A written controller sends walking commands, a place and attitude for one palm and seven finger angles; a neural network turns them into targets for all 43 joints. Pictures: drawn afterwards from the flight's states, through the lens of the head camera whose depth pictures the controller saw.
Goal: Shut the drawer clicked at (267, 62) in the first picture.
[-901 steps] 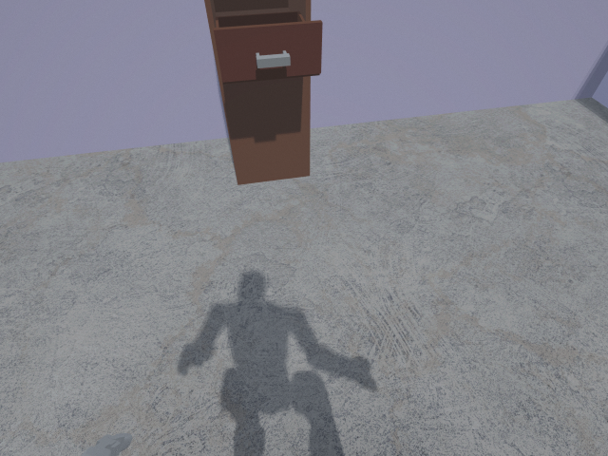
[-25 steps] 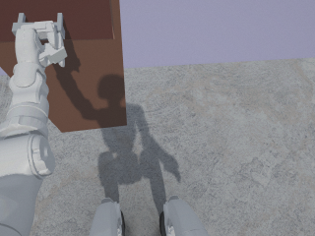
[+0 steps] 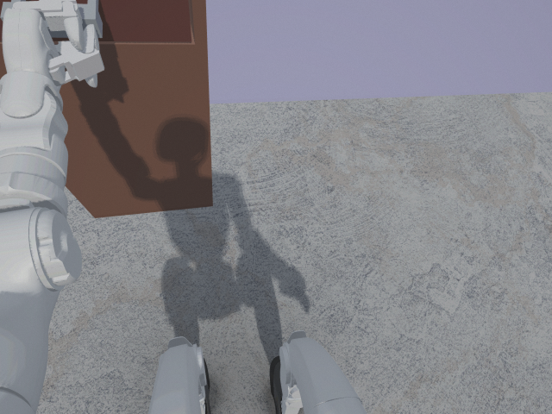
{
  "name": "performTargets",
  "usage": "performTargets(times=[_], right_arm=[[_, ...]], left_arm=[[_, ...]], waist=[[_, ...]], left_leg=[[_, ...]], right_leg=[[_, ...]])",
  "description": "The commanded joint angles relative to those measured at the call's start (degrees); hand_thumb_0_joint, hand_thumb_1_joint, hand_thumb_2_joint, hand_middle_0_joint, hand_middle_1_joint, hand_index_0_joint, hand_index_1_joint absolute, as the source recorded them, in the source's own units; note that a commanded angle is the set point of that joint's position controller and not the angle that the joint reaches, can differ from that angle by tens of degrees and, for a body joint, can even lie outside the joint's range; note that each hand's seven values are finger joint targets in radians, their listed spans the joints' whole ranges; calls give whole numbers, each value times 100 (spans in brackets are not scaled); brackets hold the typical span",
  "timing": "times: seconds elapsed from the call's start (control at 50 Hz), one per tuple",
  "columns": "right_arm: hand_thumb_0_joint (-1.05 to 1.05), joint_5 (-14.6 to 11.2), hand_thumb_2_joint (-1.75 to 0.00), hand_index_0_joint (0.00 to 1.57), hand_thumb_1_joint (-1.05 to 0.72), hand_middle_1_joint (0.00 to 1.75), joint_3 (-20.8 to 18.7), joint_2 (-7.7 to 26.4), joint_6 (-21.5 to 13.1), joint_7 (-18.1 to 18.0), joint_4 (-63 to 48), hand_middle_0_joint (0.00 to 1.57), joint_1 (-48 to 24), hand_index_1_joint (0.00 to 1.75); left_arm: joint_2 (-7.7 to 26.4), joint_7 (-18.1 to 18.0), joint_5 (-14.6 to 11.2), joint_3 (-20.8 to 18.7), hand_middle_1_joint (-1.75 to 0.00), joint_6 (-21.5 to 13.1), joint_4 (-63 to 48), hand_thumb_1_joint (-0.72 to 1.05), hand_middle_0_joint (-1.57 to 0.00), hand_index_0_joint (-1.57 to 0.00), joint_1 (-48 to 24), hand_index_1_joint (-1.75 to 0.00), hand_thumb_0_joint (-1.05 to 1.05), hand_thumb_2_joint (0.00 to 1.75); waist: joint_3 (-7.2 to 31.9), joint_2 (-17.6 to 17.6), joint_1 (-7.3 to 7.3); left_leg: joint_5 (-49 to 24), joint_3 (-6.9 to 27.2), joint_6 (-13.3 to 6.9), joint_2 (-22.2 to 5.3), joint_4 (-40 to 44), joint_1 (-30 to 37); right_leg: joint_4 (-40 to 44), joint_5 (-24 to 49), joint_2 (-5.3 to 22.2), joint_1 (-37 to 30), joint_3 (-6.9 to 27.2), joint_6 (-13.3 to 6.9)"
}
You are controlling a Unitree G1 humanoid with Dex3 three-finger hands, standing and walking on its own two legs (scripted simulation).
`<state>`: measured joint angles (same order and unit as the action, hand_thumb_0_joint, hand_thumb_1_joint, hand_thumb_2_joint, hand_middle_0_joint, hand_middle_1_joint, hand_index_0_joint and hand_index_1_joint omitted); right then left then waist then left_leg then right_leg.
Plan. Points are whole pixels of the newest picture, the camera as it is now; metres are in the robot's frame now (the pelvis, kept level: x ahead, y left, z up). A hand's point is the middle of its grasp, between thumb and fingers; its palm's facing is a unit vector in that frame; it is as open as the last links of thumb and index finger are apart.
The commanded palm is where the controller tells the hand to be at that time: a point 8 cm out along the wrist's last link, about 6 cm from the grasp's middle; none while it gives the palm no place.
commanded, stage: pull the fist back off the drawer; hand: left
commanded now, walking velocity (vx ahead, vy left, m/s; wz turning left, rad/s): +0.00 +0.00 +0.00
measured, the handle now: (56, 7) +0.65 +0.21 +0.10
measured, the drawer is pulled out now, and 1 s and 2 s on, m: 0.00 0.00 0.00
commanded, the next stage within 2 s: draw the hand back to the body in 0.58 s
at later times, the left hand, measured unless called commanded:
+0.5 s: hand (92, 57) +0.57 +0.17 +0.10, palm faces +0.04 -1.00 -0.02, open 3.1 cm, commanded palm +0.54 +0.21 +0.10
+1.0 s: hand (62, 81) +0.49 +0.18 +0.14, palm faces +0.07 -1.00 -0.03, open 3.3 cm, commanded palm +0.44 +0.23 +0.15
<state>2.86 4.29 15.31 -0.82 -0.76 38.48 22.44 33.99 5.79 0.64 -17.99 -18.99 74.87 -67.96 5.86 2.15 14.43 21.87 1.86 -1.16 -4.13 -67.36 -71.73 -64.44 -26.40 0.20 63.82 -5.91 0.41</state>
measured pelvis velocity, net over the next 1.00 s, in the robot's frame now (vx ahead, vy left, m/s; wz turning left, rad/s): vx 0.08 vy -0.01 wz -0.01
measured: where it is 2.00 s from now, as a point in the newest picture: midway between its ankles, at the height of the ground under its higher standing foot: (243, 408)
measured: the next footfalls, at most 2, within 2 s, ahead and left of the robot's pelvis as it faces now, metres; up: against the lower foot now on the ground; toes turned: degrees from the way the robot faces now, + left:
none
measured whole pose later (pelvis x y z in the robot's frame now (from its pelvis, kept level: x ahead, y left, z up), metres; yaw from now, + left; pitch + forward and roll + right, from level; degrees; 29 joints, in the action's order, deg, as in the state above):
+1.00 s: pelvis +0.08 -0.01 +0.06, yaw -1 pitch +16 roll -2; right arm -2.0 0.6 13.6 4.7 0.8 32.3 19.9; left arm 17.5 6.8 -9.9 -16.6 -14.5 33.0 -22.1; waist 8.3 2.5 5.4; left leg 24.4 -2.6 -0.4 -4.3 -51.2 -42.6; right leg -48.0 -26.9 -0.4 36.6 -1.8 0.6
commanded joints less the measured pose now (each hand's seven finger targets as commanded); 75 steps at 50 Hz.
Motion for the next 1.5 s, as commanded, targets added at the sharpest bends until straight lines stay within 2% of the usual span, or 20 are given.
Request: performTargets(times=[0.0,0.12,0.26,0.3,0.38,0.44,0.54,0.66,0.76,0.88,0.98,1.06,1.16,1.18,1.2,1.24,1.3,1.36,1.38,1.48], right_arm=[[0,-28,-90,20,-90,30,-409,1223,-72,-91,-189,20,1168,30],[0,-39,-90,20,-90,30,-401,1213,-53,-58,-297,20,1127,30],[0,-52,-90,20,-90,30,-466,1171,41,22,-417,20,1132,30],[0,-74,-90,20,-90,30,-505,1130,85,61,-441,20,1092,30],[0,-91,-90,20,-90,30,-528,1130,191,82,-544,20,1073,30],[0,-106,-90,20,-90,30,-586,1049,252,129,-587,20,1019,30],[0,-143,-90,20,-90,30,-639,1048,338,109,-534,20,1012,30],[0,-113,-90,20,-90,30,-715,974,400,148,-405,20,1028,30],[0,-286,-90,20,-90,30,-797,903,495,200,-829,20,752,30],[0,-490,-90,20,-90,30,-751,775,444,115,-1135,20,293,30],[0,-545,-90,20,-90,30,-725,681,282,49,-1275,20,-60,30],[0,-611,-90,20,-90,30,-695,679,136,-5,-1324,20,-380,30],[0,-681,-90,20,-90,30,-611,715,0,-144,-1506,20,-865,30],[0,-645,-90,20,-90,30,-617,580,68,-234,-1603,20,-1323,30],[0,-599,-90,20,-90,30,-581,522,61,-304,-1635,20,-1369,30],[0,-590,-90,20,-90,30,-535,516,12,-371,-1652,20,-1503,30],[0,-554,-90,20,-90,30,-471,505,1,-474,-1598,20,-1673,30],[0,-528,-90,20,-90,30,-441,499,-62,-537,-1545,20,-1811,30],[0,-517,-90,20,-90,30,-404,471,-76,-544,-1539,20,-1856,30],[0,-464,-90,20,-90,30,-352,409,-216,-503,-1476,20,-1957,30]], left_arm=[[1309,-159,-89,-239,-160,-273,-1465,90,-140,-140,-3708,-160,0,90],[1474,-23,-157,-429,-160,-236,-1369,90,-140,-140,-3408,-160,0,90],[1431,155,-305,-701,-160,-307,-1638,90,-140,-140,-2446,-160,0,90],[1166,157,-297,-558,-160,-328,-1876,90,-140,-140,-2260,-160,0,90],[1420,86,-297,-862,-160,-357,-2076,90,-140,-140,-1620,-160,0,90],[836,76,-363,-589,-160,-383,-2264,90,-140,-140,-1232,-160,0,90],[851,75,-431,-654,-160,-504,-2354,90,-140,-140,-1135,-160,0,90],[202,158,-483,-219,-160,-751,-2650,90,-140,-140,-1059,-160,0,90],[29,204,-797,-275,-160,-487,-4185,90,-140,-140,812,-160,0,90],[-200,21,-1118,-253,-160,79,-5202,90,-140,-140,2419,-160,0,90],[-353,119,-1258,-164,-160,73,-6171,90,-140,-140,3401,-160,0,90],[-832,475,-1466,296,-160,287,-6447,90,-140,-140,3926,-160,0,90],[-653,751,-1698,149,-160,748,-6823,90,-140,-140,4339,-160,0,90],[-164,45,-927,274,-160,742,-7532,90,-140,-140,4296,-160,0,90],[-601,-317,-859,478,-160,872,-7555,90,-140,-140,4679,-160,0,90],[-756,-653,-773,629,-160,1065,-7901,90,-140,-140,5106,-160,0,90],[-498,-985,-672,393,-160,1193,-8274,90,-140,-140,5304,-160,0,90],[-407,-1148,-613,296,-160,1232,-8572,90,-140,-140,5425,-160,0,90],[-488,-1172,-582,324,-160,1235,-8654,90,-140,-140,5561,-160,0,90],[-747,-1194,-565,433,-160,1244,-9175,90,-140,-140,6518,-160,0,90]], waist=[[2767,1141,482],[2679,1041,360],[3003,999,-18],[3014,1111,-80],[3035,882,-296],[2962,858,-336],[2698,468,-268],[2962,1027,-295],[3888,1143,-874],[2594,-7,-957],[2255,282,-1079],[1670,129,-979],[1282,65,-1131],[1335,180,-1417],[1111,236,-1309],[927,157,-1356],[701,-156,-1405],[483,-278,-1453],[434,20,-1478],[98,257,-1567]], left_leg=[[505,496,-86,93,881,3242],[443,374,-101,128,801,2936],[-169,322,-64,117,865,3289],[-325,309,-42,103,913,3532],[-579,230,-53,106,995,3504],[-835,190,-28,109,1048,3766],[-1080,106,-65,125,1051,3646],[-2123,214,28,95,995,4617],[-3553,127,58,119,1266,5543],[-2867,-242,-85,239,1811,4660],[-3052,-358,-88,273,2089,5046],[-2573,-312,-100,270,2303,5223],[-1773,-290,-101,359,2624,5199],[-1737,-411,-84,419,2941,5661],[-1600,-412,-73,388,3119,5791],[-1508,-352,-70,342,3302,5903],[-1406,-333,-97,338,3616,6066],[-1216,-313,-107,334,3907,6258],[-1250,-323,-105,356,3995,6393],[-1433,-318,-58,343,4318,6734]], right_leg=[[1103,-49,-304,-7,262,-132],[1126,-66,-323,-246,310,-134],[1104,253,-351,-621,262,-160],[1114,356,-352,-574,228,-160],[1155,519,-363,-970,253,-149],[1211,701,-377,-983,214,-146],[1300,1012,-384,-1246,282,-113],[1195,1567,-391,-1009,200,-191],[1388,2633,-428,-2170,185,-204],[1896,3459,-362,-3493,266,-71],[2125,3784,-304,-3955,327,-78],[2409,3339,-307,-3866,268,-75],[2690,2805,-237,-4058,263,-88],[3082,2580,-101,-4204,526,-170],[3195,2405,-70,-4244,475,-163],[3301,2206,-44,-4347,427,-155],[3580,2070,-50,-4676,412,-149],[3897,1732,-64,-4831,435,-143],[3972,1749,-50,-4891,455,-158],[4280,1861,-53,-5194,406,-170]])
